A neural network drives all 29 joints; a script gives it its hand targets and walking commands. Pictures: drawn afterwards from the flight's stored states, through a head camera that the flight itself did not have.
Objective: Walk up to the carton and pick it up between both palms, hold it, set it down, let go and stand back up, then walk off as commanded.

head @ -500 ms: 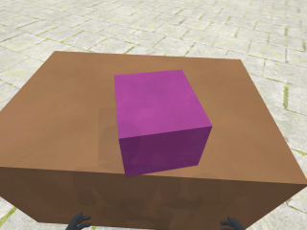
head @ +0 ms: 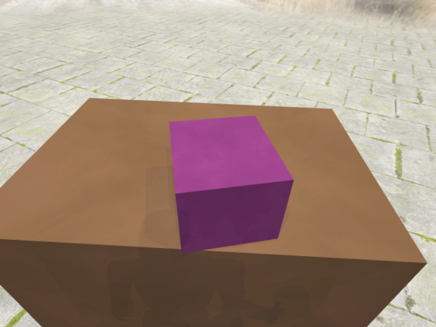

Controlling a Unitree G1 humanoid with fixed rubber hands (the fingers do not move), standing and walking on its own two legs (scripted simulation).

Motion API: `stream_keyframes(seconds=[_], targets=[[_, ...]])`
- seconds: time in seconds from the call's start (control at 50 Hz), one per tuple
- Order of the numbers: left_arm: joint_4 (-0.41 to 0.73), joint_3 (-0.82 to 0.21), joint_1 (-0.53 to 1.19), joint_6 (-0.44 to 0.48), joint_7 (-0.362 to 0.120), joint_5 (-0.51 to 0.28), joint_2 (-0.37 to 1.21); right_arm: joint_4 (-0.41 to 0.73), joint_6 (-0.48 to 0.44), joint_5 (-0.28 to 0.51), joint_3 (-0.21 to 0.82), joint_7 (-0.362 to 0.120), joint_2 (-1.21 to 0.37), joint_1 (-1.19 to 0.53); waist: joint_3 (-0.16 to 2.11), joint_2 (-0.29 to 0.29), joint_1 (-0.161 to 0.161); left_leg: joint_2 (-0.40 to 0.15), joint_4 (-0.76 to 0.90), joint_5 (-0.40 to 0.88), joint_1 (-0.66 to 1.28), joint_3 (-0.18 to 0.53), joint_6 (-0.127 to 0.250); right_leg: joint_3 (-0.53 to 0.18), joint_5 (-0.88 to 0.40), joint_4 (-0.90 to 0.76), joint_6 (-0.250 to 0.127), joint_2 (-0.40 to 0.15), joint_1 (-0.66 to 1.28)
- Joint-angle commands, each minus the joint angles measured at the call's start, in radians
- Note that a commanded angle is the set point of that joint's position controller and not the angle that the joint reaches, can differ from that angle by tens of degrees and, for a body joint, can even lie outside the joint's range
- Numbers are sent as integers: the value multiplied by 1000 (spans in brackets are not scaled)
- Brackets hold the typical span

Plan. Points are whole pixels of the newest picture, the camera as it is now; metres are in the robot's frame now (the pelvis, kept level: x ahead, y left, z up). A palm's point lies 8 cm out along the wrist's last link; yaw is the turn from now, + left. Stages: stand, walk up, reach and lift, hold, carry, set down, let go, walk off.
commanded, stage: walk off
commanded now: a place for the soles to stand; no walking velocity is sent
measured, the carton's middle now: (221, 178) +0.51 +0.04 +0.00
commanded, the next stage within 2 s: none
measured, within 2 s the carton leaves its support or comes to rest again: neither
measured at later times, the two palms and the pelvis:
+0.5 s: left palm out of the picture -0.18 +0.37 -0.20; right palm out of the picture -0.09 -0.18 -0.09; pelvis -0.20 +0.10 -0.04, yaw +2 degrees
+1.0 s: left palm out of the picture -0.44 +0.57 -0.26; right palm out of the picture -0.46 +0.02 -0.11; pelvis -0.49 +0.31 -0.08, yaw +0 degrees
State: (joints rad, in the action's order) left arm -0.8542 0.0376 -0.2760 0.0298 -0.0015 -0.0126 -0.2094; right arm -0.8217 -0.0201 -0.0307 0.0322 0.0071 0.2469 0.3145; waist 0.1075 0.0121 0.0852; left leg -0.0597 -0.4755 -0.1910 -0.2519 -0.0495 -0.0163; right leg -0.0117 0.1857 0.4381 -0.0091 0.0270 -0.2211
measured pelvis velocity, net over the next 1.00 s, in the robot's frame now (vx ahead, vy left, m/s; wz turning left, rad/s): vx -0.49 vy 0.31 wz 0.00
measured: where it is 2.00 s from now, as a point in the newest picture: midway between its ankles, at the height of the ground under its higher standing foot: outside the picture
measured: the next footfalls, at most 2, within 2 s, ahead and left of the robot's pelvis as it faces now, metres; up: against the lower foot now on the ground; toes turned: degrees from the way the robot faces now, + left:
left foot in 0.24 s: +0.00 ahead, +0.09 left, +0.00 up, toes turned +6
right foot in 0.66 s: -0.25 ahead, +0.00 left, +0.00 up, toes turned +4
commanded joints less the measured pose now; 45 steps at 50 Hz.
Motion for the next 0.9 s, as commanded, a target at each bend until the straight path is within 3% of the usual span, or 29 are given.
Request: stream_keyframes(seconds=[0.0, 0.04, 0.14, 0.18, 0.2, 0.22, 0.24, 0.26, 0.28, 0.34, 0.38, 0.46, 0.5, 0.54, 0.56, 0.58, 0.6, 0.62, 0.64, 0.66, 0.68, 0.7, 0.72, 0.76, 0.78, 0.8, 0.84, 0.86, 0.88], targets=[[81, 64, -80, -8, 22, 28, -369, 105, 22, 9, -119, 46, 246, -80, -110, 179, -59, 65, -307, 78, -61, 59, 61, -213, -505, -62, -165, -265, -57], [113, 66, -29, -25, 29, 46, -363, 103, 50, 6, -120, 33, 222, -39, -192, 257, -74, 109, -420, -302, -63, 50, 71, -242, -252, -160, -200, -308, -201], [196, 63, 167, -46, 49, 66, -353, 79, 77, -2, -139, 15, 244, 97, -313, 230, -148, 70, -387, -303, -7, 83, 73, -140, 39, -122, -175, -282, -387], [182, 59, 154, -51, 44, 55, -340, 69, 72, -17, -151, 6, 294, 93, -241, 18, -161, 21, -109, -122, 54, 123, 93, -92, 64, 106, -85, -159, -368], [182, 61, 88, -55, 44, 47, -299, 93, 62, -24, -172, 9, 366, 32, -179, -243, -126, -158, 86, 123, 11, 319, 138, 3, 246, 398, -31, 1, -325], [158, 73, -7, -69, 60, 48, -292, 132, 62, -18, -198, 18, 416, -60, -169, -265, -74, -298, 182, 181, -101, 473, 205, -45, 438, 701, 15, 98, -327], [135, 92, -40, -81, 74, 52, -321, 153, 59, -8, -194, 17, 424, -117, -193, -230, -51, -300, 253, -62, -237, 497, 208, -140, 421, 795, 23, 99, -279], [117, 107, -65, -90, 75, 65, -344, 178, 60, -9, -186, 19, 408, -176, -207, -175, -39, -269, 345, -450, -360, 486, 177, -157, 375, 886, 18, 101, -225], [103, 99, -75, -103, 69, 45, -352, 181, 59, -13, -175, 23, 404, -210, -236, -177, -28, -231, 370, -577, -400, 451, 124, -161, 321, 924, 15, 108, -224], [47, 103, -142, -122, 59, 47, -357, 173, 69, -24, -161, 42, 345, -279, -245, -133, 4, -152, 350, -453, -279, 261, 15, -100, 248, 966, 15, 113, -275], [32, 103, -164, -131, 62, 52, -330, 155, 73, -30, -156, 47, 328, -230, -232, -174, -21, -152, 359, -413, -209, 247, -29, -89, 264, 939, 16, 121, -267], [-3, 99, -255, -137, 46, 50, -335, 166, 69, -28, -135, 61, 313, -152, -151, -274, -39, -88, 457, -366, -58, 190, -224, 14, 268, 825, 9, 159, -190], [-70, 121, -505, -126, 50, 63, -344, 210, 86, -14, -137, 62, 337, -311, -125, -406, 78, -39, 562, -163, -280, 72, -431, 127, 359, 676, -7, 175, 159], [-150, 143, -831, -117, 60, 67, -316, 279, 114, -14, -136, 62, 324, -532, -108, -383, 268, 142, 274, -72, -464, -155, -606, 229, 388, 345, -131, 107, 420], [-130, 142, -711, -104, 67, 53, -309, 265, 131, -2, -144, 64, 300, -471, -59, 54, 231, 222, -502, -276, -266, -141, -478, -26, 263, 61, -227, -66, 153], [20, 114, -133, -109, 68, 67, -310, 195, 129, 22, -115, 61, 207, -164, -173, 600, -63, 235, -1156, -514, 48, 113, -142, -573, 381, -188, -260, -257, -620], [177, 101, 189, -104, 56, 126, -309, 155, 132, 14, -146, 61, 274, -31, -364, 462, -192, 139, -1306, -409, 76, 300, -30, -643, 461, -226, -284, -334, -940], [231, 92, 282, -98, 48, 112, -311, 160, 131, 23, -153, 60, 320, 33, -371, 300, -232, 126, -1298, -363, 25, 253, 0, -542, 545, -225, -255, -302, -888], [275, 88, 326, -87, 45, 92, -321, 162, 122, 15, -141, 61, 322, 82, -305, 223, -256, 171, -1264, -357, -93, 235, 4, -404, 331, -160, -209, -226, -649], [273, 118, 384, -83, 53, 98, -347, 181, 138, 27, -142, 52, 286, 92, -284, 300, -262, 207, -1336, -343, -47, 265, -12, -393, 388, -244, -215, -242, -802], [256, 140, 463, -70, 70, 88, -401, 168, 153, 41, -147, 42, 321, 90, -332, 324, -295, 114, -1361, -249, 90, 259, 5, -445, 581, -303, -204, -311, -1022], [266, 133, 484, -67, 74, 77, -406, 178, 151, 59, -150, 42, 348, 91, -380, 309, -297, 15, -1146, -245, 180, 324, 49, -445, 566, -194, -194, -324, -1077], [265, 124, 413, -76, 72, 79, -404, 160, 134, 59, -138, 37, 366, 86, -354, 205, -241, -32, -856, -318, 188, 392, 56, -414, 414, 24, -174, -285, -948], [169, 106, 154, -94, 67, 68, -363, 151, 107, 21, -116, 41, 316, 97, -172, 28, -169, -42, -213, -315, 204, 365, 65, -258, 183, 449, -75, -162, -589], [141, 104, 49, -105, 68, 49, -312, 165, 75, 24, -98, 35, 295, 66, -199, -167, -119, -109, 4, -44, 172, 489, 31, -99, 345, 819, 3, 42, -590], [141, 83, 9, -111, 74, 39, -258, 185, 65, 22, -98, 41, 306, 17, -221, -218, -48, -151, -45, 406, 85, 549, -85, -107, 375, 945, 15, 122, -655], [141, 55, -25, -122, 83, 44, -252, 153, 60, 61, -69, 79, 329, 115, -206, -206, 11, -114, -46, 776, 13, 380, -345, -188, 329, 953, -49, 176, -640], [162, 72, 30, -108, 109, 67, -268, 192, 65, 60, -91, 92, 371, 45, -294, -367, -24, -82, 159, 705, -128, 426, -489, -174, 484, 945, -31, 241, -646], [158, 94, -11, -99, 120, 94, -300, 231, 73, 70, -119, 91, 416, -99, -465, -515, 17, -31, 395, 583, -390, 474, -651, -109, 559, 867, -14, 278, -487]])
